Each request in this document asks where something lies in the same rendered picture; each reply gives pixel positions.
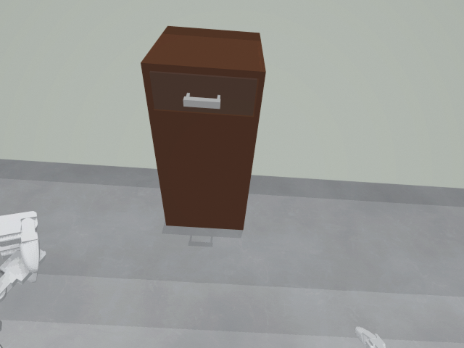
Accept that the cabinet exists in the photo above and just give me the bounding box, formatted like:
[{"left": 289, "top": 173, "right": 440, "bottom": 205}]
[{"left": 141, "top": 26, "right": 266, "bottom": 230}]

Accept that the robot left hand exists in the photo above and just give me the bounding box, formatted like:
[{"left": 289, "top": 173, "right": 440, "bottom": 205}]
[{"left": 0, "top": 211, "right": 46, "bottom": 302}]

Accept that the drawer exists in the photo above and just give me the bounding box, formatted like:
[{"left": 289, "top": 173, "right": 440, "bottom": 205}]
[{"left": 149, "top": 71, "right": 257, "bottom": 116}]

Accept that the robot right hand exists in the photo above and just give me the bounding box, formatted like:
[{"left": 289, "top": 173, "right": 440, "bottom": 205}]
[{"left": 355, "top": 326, "right": 386, "bottom": 348}]

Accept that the handle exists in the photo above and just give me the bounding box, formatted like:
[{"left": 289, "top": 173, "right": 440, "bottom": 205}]
[{"left": 183, "top": 93, "right": 220, "bottom": 109}]

